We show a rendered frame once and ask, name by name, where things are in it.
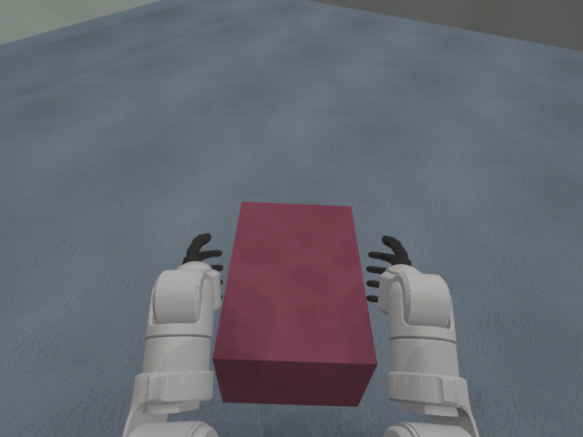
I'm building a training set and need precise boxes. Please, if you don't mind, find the right robot hand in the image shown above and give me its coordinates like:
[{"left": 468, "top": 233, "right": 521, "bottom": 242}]
[{"left": 366, "top": 236, "right": 412, "bottom": 302}]

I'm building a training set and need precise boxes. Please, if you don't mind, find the left robot forearm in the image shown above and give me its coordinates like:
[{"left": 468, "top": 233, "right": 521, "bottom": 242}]
[{"left": 122, "top": 261, "right": 221, "bottom": 437}]

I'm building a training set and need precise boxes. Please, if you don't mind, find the right robot forearm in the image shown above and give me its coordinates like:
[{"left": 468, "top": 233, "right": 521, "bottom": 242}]
[{"left": 377, "top": 264, "right": 479, "bottom": 437}]

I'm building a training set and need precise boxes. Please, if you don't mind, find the left robot hand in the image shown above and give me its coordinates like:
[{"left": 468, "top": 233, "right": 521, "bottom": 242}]
[{"left": 182, "top": 233, "right": 223, "bottom": 298}]

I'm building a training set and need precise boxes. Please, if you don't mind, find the carton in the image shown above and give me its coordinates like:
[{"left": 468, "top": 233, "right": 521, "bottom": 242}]
[{"left": 212, "top": 202, "right": 377, "bottom": 407}]

